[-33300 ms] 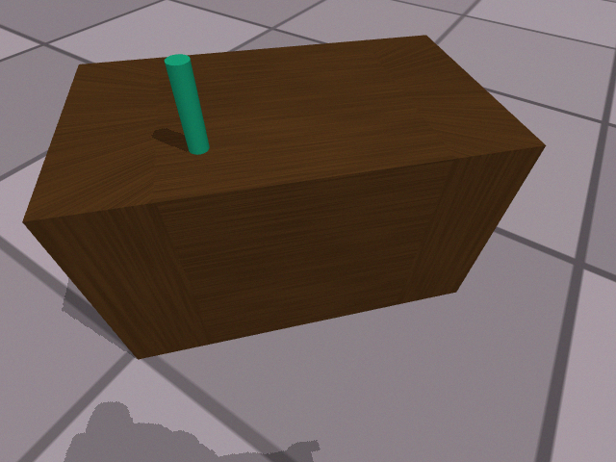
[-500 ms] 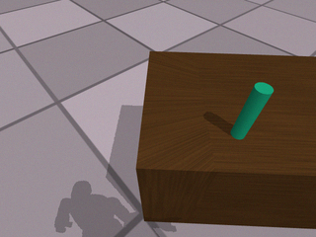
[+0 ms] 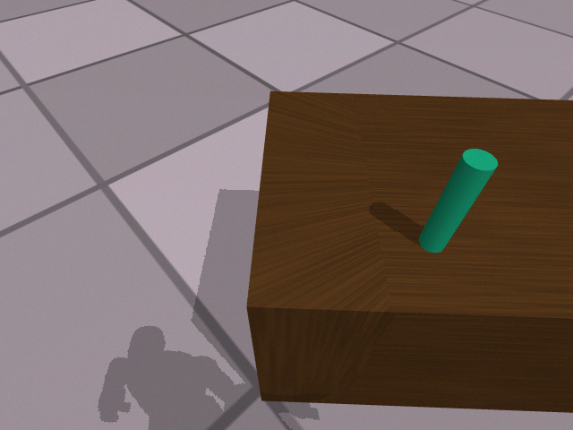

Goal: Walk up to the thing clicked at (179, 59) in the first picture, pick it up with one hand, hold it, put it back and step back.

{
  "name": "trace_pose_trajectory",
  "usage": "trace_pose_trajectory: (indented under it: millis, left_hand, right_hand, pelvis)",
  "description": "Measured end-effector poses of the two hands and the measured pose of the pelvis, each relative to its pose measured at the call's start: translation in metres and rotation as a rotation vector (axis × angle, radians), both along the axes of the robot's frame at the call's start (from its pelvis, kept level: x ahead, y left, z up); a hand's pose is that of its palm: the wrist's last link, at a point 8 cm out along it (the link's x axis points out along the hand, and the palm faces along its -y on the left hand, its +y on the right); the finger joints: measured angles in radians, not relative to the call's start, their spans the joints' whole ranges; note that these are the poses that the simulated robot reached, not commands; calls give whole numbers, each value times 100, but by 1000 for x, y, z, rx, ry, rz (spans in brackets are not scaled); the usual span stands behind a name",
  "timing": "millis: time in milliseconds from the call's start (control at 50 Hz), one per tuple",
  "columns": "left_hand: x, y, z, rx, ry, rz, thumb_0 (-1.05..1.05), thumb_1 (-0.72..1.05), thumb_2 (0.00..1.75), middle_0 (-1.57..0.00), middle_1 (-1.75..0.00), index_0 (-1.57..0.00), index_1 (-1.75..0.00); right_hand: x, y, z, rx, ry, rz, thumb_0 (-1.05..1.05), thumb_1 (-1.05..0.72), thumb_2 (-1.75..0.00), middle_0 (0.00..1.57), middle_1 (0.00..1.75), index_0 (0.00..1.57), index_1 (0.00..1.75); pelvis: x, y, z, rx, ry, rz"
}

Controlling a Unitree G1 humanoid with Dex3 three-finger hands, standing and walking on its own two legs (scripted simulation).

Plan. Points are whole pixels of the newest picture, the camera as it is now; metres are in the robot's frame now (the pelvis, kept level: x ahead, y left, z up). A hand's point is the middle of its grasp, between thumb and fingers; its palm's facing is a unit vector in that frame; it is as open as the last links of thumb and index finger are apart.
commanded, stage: stand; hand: right
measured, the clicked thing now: (452, 206) +0.45 -0.29 +0.03
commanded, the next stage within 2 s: step back in 0.26 s
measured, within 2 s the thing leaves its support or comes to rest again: neither
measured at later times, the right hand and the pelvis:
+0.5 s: hand out of the picture +0.06 -0.28 -0.17, palm faces +0.01 +0.92 -0.39, open 7.4 cm; pelvis -0.04 +0.00 -0.02, yaw +0 degrees
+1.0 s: hand out of the picture -0.09 -0.24 -0.16, palm faces +0.05 +0.90 -0.43, open 7.4 cm; pelvis -0.14 +0.04 -0.02, yaw -5 degrees
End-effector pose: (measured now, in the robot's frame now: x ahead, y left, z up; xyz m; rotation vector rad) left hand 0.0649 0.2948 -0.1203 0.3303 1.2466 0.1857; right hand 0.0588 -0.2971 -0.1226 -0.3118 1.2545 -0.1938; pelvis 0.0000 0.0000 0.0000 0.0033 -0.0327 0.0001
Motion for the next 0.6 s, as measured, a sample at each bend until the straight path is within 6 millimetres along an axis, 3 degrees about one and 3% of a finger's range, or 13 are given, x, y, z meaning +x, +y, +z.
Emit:
trace_pose_trajectory:
  millis: [300, 480, 600]
  left_hand:
    - [6, 3, -1, -2, -17, 1, 1, 90, 90, -20, -30, -20, -30]
    - [8, 17, -6, 47, -60, -39, 1, 90, 90, -20, -30, -20, -30]
    - [6, 33, -15, 52, -105, -104, 1, 90, 90, -21, -30, -21, -30]
  right_hand:
    - [0, -1, 1, -1, -5, -17, 0, -90, -90, 21, 30, 20, 30]
    - [-8, -21, -6, -48, -21, -32, 0, -90, -90, 21, 30, 20, 30]
    - [-38, -12, -2, -88, -26, -27, 0, -91, -90, 20, 30, 20, 30]
  pelvis:
    - [-2, 1, -2, 1, 3, -6]
    - [-38, 2, -17, 2, 7, -4]
    - [-66, 23, -25, 12, 18, -8]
